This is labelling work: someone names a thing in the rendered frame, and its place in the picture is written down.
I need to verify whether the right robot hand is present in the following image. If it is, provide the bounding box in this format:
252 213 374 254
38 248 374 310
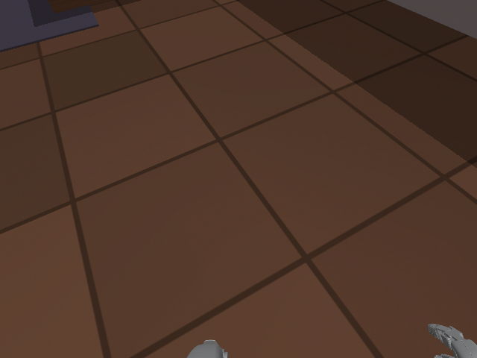
427 324 477 358

